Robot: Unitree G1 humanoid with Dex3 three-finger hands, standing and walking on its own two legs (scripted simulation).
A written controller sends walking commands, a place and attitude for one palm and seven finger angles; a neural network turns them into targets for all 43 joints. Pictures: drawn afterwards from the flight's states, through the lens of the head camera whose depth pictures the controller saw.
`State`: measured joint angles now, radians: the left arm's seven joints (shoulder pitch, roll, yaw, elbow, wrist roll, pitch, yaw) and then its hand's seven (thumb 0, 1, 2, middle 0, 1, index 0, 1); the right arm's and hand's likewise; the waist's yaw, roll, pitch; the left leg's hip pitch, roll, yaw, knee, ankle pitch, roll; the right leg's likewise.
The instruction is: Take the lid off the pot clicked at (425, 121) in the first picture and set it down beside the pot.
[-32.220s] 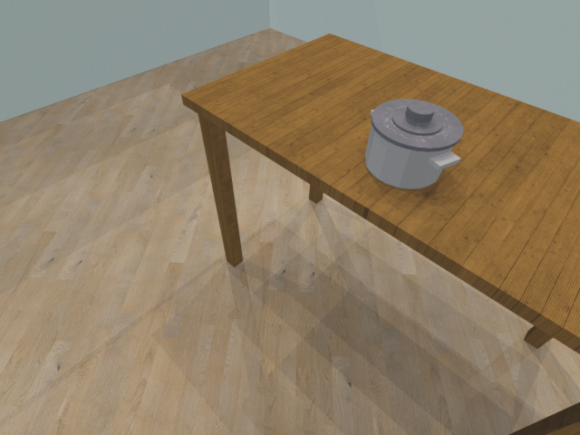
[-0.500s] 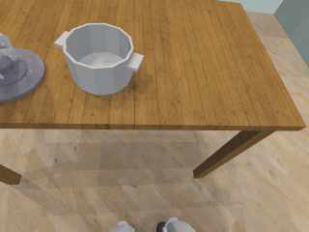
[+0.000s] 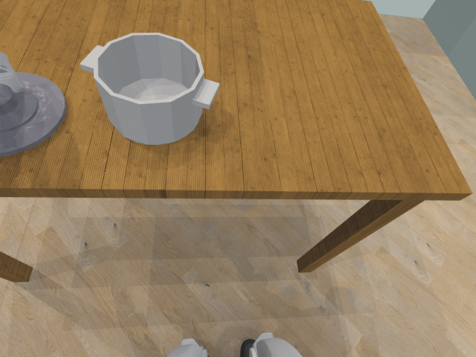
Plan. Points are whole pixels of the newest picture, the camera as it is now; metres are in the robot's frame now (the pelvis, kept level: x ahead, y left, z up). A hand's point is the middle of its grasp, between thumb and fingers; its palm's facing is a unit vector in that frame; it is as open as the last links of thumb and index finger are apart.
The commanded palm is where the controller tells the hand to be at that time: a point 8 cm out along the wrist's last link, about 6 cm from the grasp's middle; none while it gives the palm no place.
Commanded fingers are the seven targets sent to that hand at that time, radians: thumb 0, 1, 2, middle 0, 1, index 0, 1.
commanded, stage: open the fingers wide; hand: left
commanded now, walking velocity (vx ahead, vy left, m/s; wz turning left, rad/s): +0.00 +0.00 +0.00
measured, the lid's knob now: out of the picture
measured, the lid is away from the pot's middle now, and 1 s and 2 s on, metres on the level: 0.23 0.23 0.23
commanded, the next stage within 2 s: raise the empty hand in 0.30 s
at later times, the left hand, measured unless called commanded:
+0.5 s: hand out of the picture +0.47 +0.36 +0.10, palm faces -0.43 -0.14 -0.89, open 10.9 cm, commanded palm +0.52 +0.34 +0.16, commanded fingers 0.00 -0.03 0.69 -0.36 -0.83 -0.36 -0.83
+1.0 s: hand out of the picture +0.48 +0.36 +0.15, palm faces -0.39 -0.14 -0.91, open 11.0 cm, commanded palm +0.52 +0.34 +0.22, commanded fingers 0.00 -0.03 0.69 -0.36 -0.83 -0.36 -0.83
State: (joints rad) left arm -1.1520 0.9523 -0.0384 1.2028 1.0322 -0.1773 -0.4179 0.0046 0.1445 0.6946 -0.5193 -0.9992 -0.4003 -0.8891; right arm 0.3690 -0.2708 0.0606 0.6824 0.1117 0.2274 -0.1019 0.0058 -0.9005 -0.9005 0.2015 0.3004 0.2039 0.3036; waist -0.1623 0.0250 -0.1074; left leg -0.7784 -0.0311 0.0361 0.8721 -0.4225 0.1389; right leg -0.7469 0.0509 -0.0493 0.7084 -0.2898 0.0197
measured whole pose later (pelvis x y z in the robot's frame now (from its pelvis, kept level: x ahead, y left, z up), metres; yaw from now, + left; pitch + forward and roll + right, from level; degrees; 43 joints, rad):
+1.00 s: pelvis +0.02 +0.01 +0.01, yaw +2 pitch +17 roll -7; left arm -1.21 0.87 -0.10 1.18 1.03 -0.09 -0.46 0.00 -0.02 0.68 -0.37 -0.83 -0.38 -0.83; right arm 0.38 -0.26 0.04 0.70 0.11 0.22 -0.08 0.01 -0.90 -0.90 0.20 0.30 0.20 0.30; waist -0.15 0.04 -0.13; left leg -0.68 -0.06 0.02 0.79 -0.40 0.14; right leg -0.64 0.05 -0.02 0.62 -0.28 0.00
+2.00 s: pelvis +0.01 -0.02 +0.03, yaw +3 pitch +12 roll -3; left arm -1.26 0.91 -0.11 1.18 1.02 0.01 -0.49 0.00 -0.02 0.68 -0.38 -0.83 -0.38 -0.83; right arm 0.36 -0.29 0.05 0.71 0.11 0.18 -0.08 0.01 -0.90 -0.90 0.20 0.30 0.20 0.30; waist -0.14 0.02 -0.09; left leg -0.52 -0.06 0.00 0.63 -0.32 0.11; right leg -0.51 0.06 0.00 0.51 -0.22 0.00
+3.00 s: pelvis +0.03 -0.07 +0.05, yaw +3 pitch -1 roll -1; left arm -0.30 0.49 0.39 0.17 -0.08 -0.03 0.07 0.01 0.46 0.80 -0.28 -0.55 -0.28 -0.55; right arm 0.19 -0.26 0.05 0.68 0.05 -0.02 -0.05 0.01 -0.90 -0.90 0.20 0.30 0.20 0.30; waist 0.02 0.02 -0.01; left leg -0.11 -0.03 0.00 0.39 -0.27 0.04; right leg -0.12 0.09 0.01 0.32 -0.19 -0.06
